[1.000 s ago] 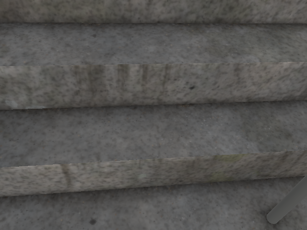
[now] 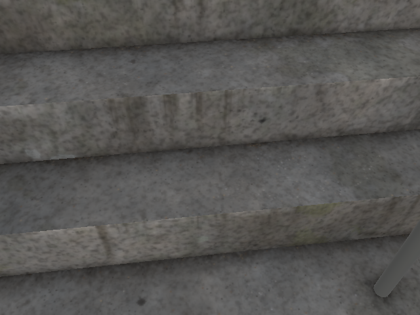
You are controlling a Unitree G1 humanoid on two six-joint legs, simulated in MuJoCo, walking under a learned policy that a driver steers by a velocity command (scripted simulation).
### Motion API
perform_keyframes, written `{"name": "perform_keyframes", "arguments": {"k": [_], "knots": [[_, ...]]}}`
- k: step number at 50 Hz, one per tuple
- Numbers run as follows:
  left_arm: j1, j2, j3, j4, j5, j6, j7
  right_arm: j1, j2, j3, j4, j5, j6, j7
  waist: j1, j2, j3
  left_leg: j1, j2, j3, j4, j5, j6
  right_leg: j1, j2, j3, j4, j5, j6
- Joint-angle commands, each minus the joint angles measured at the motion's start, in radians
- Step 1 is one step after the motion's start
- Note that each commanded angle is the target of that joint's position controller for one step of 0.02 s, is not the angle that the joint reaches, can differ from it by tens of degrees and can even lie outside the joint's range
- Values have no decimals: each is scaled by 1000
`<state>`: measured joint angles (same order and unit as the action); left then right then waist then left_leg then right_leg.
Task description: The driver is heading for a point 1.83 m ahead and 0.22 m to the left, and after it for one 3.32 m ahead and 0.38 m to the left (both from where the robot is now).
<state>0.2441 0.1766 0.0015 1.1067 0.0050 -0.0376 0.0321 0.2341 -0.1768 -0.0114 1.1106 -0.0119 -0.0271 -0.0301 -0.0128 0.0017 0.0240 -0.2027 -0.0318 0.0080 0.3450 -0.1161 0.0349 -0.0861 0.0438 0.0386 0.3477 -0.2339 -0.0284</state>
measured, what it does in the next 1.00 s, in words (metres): walks ahead: right foot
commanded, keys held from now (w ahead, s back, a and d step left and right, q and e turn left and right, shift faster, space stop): no key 0.04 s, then w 0.44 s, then no key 0.52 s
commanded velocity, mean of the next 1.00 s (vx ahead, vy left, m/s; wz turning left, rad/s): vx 0.21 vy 0.00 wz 0.00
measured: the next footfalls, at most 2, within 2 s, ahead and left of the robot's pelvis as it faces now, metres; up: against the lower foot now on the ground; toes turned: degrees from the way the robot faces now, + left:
right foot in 0.68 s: +0.20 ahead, -0.09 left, +0.00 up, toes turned -1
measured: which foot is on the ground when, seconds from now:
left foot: down 0.00-1.00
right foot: down 0.00-0.40, up 0.42-0.66, down 0.68-1.00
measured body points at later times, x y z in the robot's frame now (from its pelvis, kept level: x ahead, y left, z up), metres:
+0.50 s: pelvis +0.08 +0.02 +0.00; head +0.09 +0.03 +0.45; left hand +0.13 +0.26 -0.16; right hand +0.09 -0.22 -0.15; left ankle +0.04 +0.10 -0.75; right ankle +0.00 -0.09 -0.70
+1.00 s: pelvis +0.13 +0.00 +0.00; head +0.14 -0.01 +0.45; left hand +0.17 +0.22 -0.16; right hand +0.14 -0.23 -0.16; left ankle +0.05 +0.10 -0.75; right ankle +0.16 -0.09 -0.75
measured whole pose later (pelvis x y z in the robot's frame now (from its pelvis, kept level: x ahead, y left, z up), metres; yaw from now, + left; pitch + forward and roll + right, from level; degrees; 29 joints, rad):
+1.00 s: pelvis +0.13 +0.00 +0.00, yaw +0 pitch -2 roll -1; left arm 0.20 0.15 -0.01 1.08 0.00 -0.02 0.05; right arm 0.27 -0.17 0.02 1.11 -0.01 -0.02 -0.04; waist 0.00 0.02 0.05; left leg 0.01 -0.02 0.00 0.33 -0.31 0.03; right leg -0.18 0.04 -0.06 0.36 -0.15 -0.05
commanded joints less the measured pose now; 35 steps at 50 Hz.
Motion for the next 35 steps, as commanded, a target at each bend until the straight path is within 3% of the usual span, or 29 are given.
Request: {"name": "perform_keyframes", "arguments": {"k": [1,4,9,12,15,17,19,20,21,22,23,24,25,27,29,30,32,33,34,35], "knots": [[32,91,12,-11,1,-7,4,25,-89,-12,-13,-2,-8,-4,-2,-3,26,69,122,-129,-52,2,15,-122,-120,102,-88,21,-23],[28,84,8,-7,4,-5,7,14,-85,-9,-10,-2,-6,-5,-1,-1,12,70,109,-130,-67,-96,13,-122,-107,99,-107,-67,-25],[41,101,20,-19,9,-5,5,-2,-90,-16,-29,-6,-8,-1,7,-20,56,-17,64,-106,-13,-301,36,-160,-90,113,-102,-284,-59],[58,107,27,-33,8,-12,3,-8,-78,-18,-51,-10,-25,5,12,-51,92,-90,38,-80,54,-323,48,-150,-120,167,-113,-333,-96],[82,137,42,-37,6,-27,3,-25,-61,-15,-83,-17,-54,14,15,-98,105,-154,17,-37,148,-240,56,-80,-203,263,-137,-258,-146],[64,131,43,-46,6,-33,5,21,-65,-18,-81,-15,-70,17,-7,-83,103,-132,28,-39,126,-200,63,-41,-203,234,-71,-18,-155],[0,96,33,-78,3,-45,0,95,-107,-35,-64,-1,-89,13,-38,28,70,44,72,-133,39,-34,95,-111,-99,85,97,210,-99],[-27,81,28,-100,7,-53,-5,169,-161,-54,-45,6,-89,7,-60,137,27,212,155,-256,-13,152,139,-239,-41,8,240,171,-56],[-31,77,25,-109,10,-54,-6,278,-185,-66,-13,-5,-83,3,-94,209,-18,383,279,-398,-58,350,210,-413,16,-47,409,-86,-35],[-62,100,31,-122,15,-49,-3,307,-160,-59,0,-21,-81,3,-85,161,-10,409,367,-448,-68,503,252,-516,2,-54,545,-308,-36],[-66,93,34,-122,22,-44,-5,280,-146,-56,-10,-32,-80,4,-59,61,-9,378,369,-403,-64,518,259,-525,-38,-29,622,-302,-36],[-74,72,32,-124,22,-43,-12,230,-132,-52,-25,-31,-79,2,-31,29,-14,330,345,-351,-88,446,240,-512,-68,-14,630,-244,-35],[-84,56,30,-124,20,-43,-16,170,-105,-41,-39,-27,-79,-1,-2,28,6,267,303,-282,-103,476,204,-475,-83,-13,591,-186,-26],[-72,29,21,-106,14,-29,-17,64,-73,-17,-71,-19,-83,-8,41,47,-16,157,217,-129,-58,721,151,-321,-55,-58,446,-135,6],[-69,14,12,-94,0,-15,-2,46,-82,-4,-74,-11,-81,-16,43,108,-51,140,182,-67,4,926,123,-198,-12,-102,268,-98,19],[-55,25,13,-87,-6,-7,9,66,-99,-4,-67,-4,-77,-17,40,128,-76,158,183,-70,31,968,112,-163,0,-115,202,-27,15],[22,21,8,-53,-7,5,28,68,-105,1,-61,18,-68,-14,74,143,-101,103,167,-54,97,883,70,-5,-4,-124,37,205,-3],[93,42,8,-34,4,6,32,93,-94,5,-55,28,-68,-6,83,121,-128,17,157,-54,133,762,51,132,-38,-91,43,333,-18],[114,93,15,-30,20,-1,30,77,-94,6,-73,34,-66,1,85,42,-122,-87,124,-50,183,432,32,215,-136,12,53,576,-39],[77,108,7,-36,30,-5,25,186,-30,19,-46,31,-44,-1,14,-86,-119,-92,86,-48,181,-80,19,180,-280,128,64,786,-118]]}}
Velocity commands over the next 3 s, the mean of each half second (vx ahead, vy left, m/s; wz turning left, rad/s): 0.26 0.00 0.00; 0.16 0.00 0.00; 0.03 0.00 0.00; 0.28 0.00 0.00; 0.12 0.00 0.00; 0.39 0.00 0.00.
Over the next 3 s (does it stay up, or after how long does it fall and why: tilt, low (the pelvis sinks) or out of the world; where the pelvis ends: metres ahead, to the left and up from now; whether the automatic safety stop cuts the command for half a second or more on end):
stays up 0.14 0.04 0.00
